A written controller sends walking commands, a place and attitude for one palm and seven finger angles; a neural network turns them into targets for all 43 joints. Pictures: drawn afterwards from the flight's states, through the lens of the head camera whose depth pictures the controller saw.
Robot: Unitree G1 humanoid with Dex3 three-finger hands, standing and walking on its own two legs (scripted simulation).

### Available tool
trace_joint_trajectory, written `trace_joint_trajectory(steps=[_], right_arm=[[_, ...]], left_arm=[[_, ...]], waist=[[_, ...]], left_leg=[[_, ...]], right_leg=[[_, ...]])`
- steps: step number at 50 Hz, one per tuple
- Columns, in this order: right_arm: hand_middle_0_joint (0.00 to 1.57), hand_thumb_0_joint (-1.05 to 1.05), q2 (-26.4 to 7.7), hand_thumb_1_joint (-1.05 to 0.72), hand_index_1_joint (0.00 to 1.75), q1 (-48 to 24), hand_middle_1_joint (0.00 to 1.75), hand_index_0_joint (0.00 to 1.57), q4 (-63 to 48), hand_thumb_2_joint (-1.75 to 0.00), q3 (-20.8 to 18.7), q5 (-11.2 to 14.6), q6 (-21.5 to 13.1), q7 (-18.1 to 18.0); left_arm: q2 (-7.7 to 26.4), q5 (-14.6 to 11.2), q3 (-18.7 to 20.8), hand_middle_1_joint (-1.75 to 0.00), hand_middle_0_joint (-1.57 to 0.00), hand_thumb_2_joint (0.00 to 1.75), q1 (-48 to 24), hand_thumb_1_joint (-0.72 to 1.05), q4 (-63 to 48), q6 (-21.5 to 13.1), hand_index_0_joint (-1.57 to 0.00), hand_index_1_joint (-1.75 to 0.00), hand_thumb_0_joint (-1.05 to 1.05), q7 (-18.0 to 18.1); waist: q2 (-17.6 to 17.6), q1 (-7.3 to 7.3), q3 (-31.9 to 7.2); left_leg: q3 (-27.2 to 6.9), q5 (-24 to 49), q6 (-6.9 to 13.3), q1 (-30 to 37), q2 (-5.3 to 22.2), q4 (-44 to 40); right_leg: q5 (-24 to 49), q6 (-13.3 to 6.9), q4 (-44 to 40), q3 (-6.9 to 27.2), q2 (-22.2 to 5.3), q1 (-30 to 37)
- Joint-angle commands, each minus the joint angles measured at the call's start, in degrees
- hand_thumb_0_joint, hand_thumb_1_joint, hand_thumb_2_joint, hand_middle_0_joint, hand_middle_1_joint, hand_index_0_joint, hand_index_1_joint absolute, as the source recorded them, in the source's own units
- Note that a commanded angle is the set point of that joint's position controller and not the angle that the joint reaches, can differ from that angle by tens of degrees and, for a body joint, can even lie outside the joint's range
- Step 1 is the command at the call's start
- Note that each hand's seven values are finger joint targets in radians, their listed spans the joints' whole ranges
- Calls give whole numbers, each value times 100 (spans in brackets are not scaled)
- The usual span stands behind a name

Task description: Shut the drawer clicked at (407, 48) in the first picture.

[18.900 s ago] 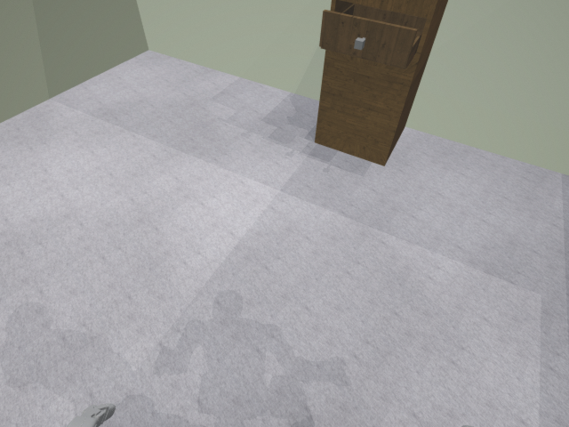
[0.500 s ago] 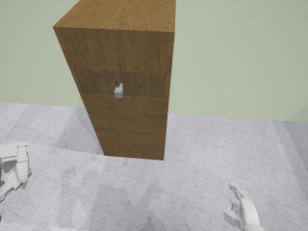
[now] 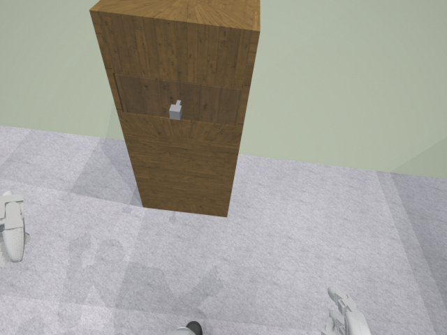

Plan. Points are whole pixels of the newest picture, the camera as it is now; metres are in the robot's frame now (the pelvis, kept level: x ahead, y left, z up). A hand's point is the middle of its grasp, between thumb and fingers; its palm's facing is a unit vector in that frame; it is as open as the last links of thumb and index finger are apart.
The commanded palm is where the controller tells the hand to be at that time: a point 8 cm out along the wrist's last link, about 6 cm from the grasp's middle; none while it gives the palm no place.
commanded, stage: step back with the hand held close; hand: left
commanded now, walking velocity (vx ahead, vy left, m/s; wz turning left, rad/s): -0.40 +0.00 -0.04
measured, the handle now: (176, 108) +0.75 +0.18 -0.07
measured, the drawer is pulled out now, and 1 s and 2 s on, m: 0.00 0.00 0.00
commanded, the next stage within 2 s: stop stepping back and stand still in 0.06 s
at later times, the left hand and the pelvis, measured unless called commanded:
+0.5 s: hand out of the picture +0.08 +0.23 +0.17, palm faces +0.39 -0.82 -0.42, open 3.2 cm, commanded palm +0.05 +0.26 +0.19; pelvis -0.10 -0.01 +0.01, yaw -3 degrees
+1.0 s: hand out of the picture +0.02 +0.27 +0.16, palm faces +0.38 -0.83 -0.40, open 3.2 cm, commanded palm -0.03 +0.31 +0.19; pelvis -0.17 +0.03 +0.01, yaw -2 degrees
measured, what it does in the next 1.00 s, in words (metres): walks backwards: right foot, then left foot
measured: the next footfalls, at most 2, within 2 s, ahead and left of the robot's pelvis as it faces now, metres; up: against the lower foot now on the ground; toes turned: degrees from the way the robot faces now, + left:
right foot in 0.08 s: -0.11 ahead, -0.10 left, +0.00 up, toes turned -1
left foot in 0.56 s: -0.07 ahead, +0.14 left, +0.00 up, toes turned +2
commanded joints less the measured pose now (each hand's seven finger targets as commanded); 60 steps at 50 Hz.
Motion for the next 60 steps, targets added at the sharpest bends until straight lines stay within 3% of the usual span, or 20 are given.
trace_joint_trajectory(steps=[1,4,5,7,9,11,12,14,15,16,17,19,21,27,30,32,39,45,52,60], right_arm=[[20,0,-827,-90,30,-556,30,20,-568,-90,-322,-58,-388,19],[20,0,-653,-90,30,-504,30,20,-366,-90,-252,26,-210,12],[20,0,-598,-90,30,-611,30,20,-363,-90,-193,-4,-222,-41],[20,0,-684,-90,30,-713,30,20,-524,-90,-241,119,-331,-155],[20,0,-883,-90,30,-684,30,20,-763,-90,-312,139,-274,-150],[20,0,-844,-90,30,-678,30,20,-768,-90,-241,134,-347,-24],[20,0,-835,-90,30,-817,30,20,-901,-90,-210,87,-262,-29],[20,0,-803,-90,30,-1009,30,20,-1028,-90,-166,82,-55,-53],[20,0,-764,-90,30,-896,30,20,-1051,-90,-204,162,44,-34],[20,0,-728,-90,30,-896,30,20,-1036,-90,-252,213,167,-36],[20,0,-781,-90,30,-988,30,20,-914,-90,-265,173,239,-32],[20,0,-617,-90,30,-835,30,20,-721,-90,-260,191,176,-48],[20,0,-690,-90,30,-880,30,20,-772,-90,-163,171,47,-169],[20,0,-904,-90,30,-500,30,20,-565,-90,-222,117,-511,-311],[20,0,-1032,-90,30,-335,30,20,-782,-90,-310,219,-491,-223],[20,0,-778,-90,30,-373,30,20,-804,-90,-178,203,-475,-104],[20,0,-780,-90,30,-550,30,20,-815,-90,-191,252,-297,18],[20,0,-759,-90,30,-742,30,20,-808,-90,-141,185,-202,-110],[20,0,-798,-90,30,-729,30,20,-843,-90,-94,181,-461,-204],[20,0,-797,-90,30,-641,30,20,-756,-90,-191,163,-454,-103]], left_arm=[[670,-211,230,-160,-140,90,-139,90,-1317,-390,-140,-160,0,-29],[1058,-190,434,-160,-140,90,-616,90,-1485,-546,-140,-160,0,7],[1272,-212,670,-160,-140,90,-725,90,-1576,-569,-140,-160,0,83],[1009,-189,396,-160,-140,90,-990,90,-1638,-530,-140,-160,0,-12],[1036,-221,527,-160,-140,90,-538,90,-1439,-236,-140,-160,0,-113],[625,-300,334,-160,-140,90,199,90,-594,-60,-140,-160,0,-195],[839,-326,557,-160,-140,90,283,90,-746,59,-140,-160,0,-165],[827,-350,727,-160,-140,90,576,90,-686,208,-140,-160,0,-116],[1011,-326,851,-160,-140,90,668,90,-743,235,-140,-160,0,-107],[987,-328,709,-160,-140,90,744,90,-837,257,-140,-160,0,-94],[1005,-307,683,-160,-140,90,405,90,-982,270,-140,-160,0,-38],[828,-199,601,-160,-140,90,-64,90,-723,324,-140,-160,0,-81],[670,-84,316,-160,-140,90,-338,90,-392,274,-140,-160,0,-40],[413,164,-199,-160,-140,90,-1058,90,-666,99,-140,-160,0,173],[766,152,82,-160,-140,90,-693,90,-1199,73,-140,-160,0,182],[762,97,200,-160,-140,90,-358,90,-1563,18,-140,-160,0,112],[455,-114,354,-160,-140,90,291,90,-327,53,-140,-160,0,47],[396,-49,62,-160,-140,90,-465,90,-438,152,-140,-160,0,23],[397,156,-33,-160,-140,90,-806,90,-1015,127,-140,-160,0,108],[349,62,101,-160,-140,90,-74,90,-612,39,-140,-160,0,91]], waist=[[1196,48,-733],[-400,18,-914],[-427,40,-1055],[-749,-92,-1326],[559,-5,-1708],[1263,101,-1232],[1346,164,-954],[1505,162,-216],[460,90,-262],[-1120,92,23],[-1475,146,544],[-1157,-146,534],[-734,-149,673],[-22,98,-186],[429,88,-970],[1049,26,-859],[-415,-25,-37],[-162,-49,375],[1013,74,74],[133,26,190]], left_leg=[[-1211,-2235,-518,1554,1065,-1708],[-249,-676,-524,3018,340,937],[-86,-893,-497,2859,180,1217],[129,935,-348,3056,49,404],[-560,3320,68,4229,517,29],[-1425,48,311,3173,1192,-1261],[-1415,-2364,58,2007,1112,-1952],[-589,-3455,-560,264,505,-1804],[209,-2727,-720,777,-160,-52],[59,-2305,-724,1186,-582,2691],[-402,-2118,-668,251,-492,4134],[-494,-1721,-647,-182,-48,4503],[-227,-1653,-534,156,253,2957],[124,-1052,-118,2083,131,-641],[-501,1904,63,3310,932,202],[-390,2358,-17,2929,748,-31],[-10,-1307,-338,1413,213,65],[-117,-2090,-292,1743,257,-210],[-759,-3381,-85,949,707,-1606],[-316,-2439,-320,1271,230,-630]], right_leg=[[-313,-225,-2286,-176,-167,59],[1715,-589,-3268,1237,-1681,-1484],[3066,-518,-2995,1010,-1933,-1294],[4733,171,-1896,-15,-1088,-460],[2950,429,-643,-280,-174,-856],[-873,153,140,-20,7,-684],[-1016,-38,-240,-184,-10,-71],[-592,-261,-1681,-636,12,882],[-689,-394,-2767,-78,-660,54],[-1744,-752,-4005,2068,-2245,-2032],[-1875,-997,-4223,2674,-2891,-2566],[-1608,-790,-3786,1528,-2342,-2376],[-363,-576,-3419,820,-1816,-1631],[2615,-161,-1907,581,-1420,139],[3148,168,-851,34,-874,-242],[2292,150,-915,-365,-735,-160],[1875,-61,-2332,502,-1110,82],[41,-32,-2818,478,-1029,-891],[1011,195,-1618,-180,-514,442],[582,15,-2674,345,-767,-100]])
